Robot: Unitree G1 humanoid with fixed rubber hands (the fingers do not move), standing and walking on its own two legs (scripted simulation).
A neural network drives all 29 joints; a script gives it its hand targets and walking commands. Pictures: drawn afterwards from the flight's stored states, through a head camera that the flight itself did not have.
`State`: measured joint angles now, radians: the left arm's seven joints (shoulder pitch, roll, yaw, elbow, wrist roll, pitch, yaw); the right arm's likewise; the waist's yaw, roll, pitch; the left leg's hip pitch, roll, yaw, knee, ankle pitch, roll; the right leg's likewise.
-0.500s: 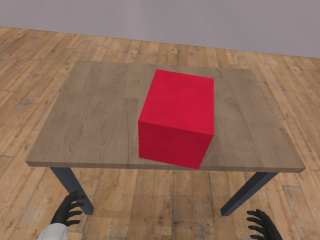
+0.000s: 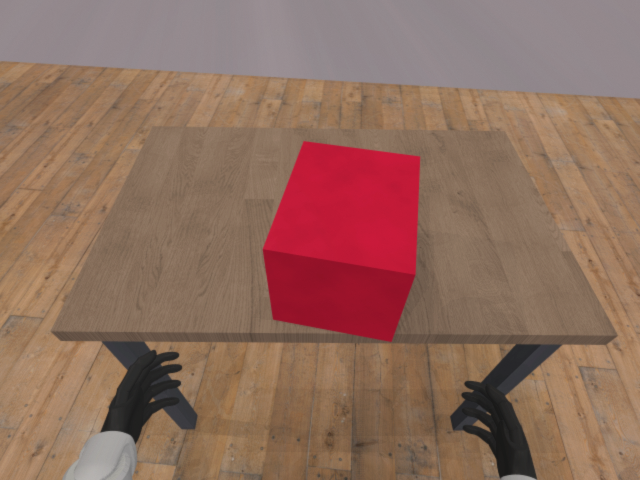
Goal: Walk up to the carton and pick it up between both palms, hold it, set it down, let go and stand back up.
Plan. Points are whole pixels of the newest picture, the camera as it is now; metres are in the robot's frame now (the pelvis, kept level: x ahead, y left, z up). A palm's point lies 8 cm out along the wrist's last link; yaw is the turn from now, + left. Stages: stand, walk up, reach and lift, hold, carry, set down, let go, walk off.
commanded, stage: reach and lift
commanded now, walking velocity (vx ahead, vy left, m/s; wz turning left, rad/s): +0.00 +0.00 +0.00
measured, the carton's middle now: (346, 238) +0.47 -0.03 +0.00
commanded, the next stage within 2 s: none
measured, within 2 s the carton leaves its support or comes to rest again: neither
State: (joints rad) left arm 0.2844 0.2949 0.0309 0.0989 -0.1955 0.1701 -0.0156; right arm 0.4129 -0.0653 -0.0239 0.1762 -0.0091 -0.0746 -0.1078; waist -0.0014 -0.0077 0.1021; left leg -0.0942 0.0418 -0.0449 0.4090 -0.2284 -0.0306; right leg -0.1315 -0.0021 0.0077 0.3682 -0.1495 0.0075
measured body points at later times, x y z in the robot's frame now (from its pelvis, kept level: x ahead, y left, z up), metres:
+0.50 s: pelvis +0.00 +0.00 +0.00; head +0.01 +0.01 +0.45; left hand +0.22 +0.22 +0.02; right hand +0.19 -0.19 +0.02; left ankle +0.00 +0.15 -0.74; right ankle +0.04 -0.13 -0.74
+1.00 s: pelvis +0.03 +0.01 +0.00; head +0.04 +0.01 +0.45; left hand +0.30 +0.21 +0.05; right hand +0.28 -0.20 +0.06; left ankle +0.00 +0.15 -0.74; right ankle +0.04 -0.13 -0.74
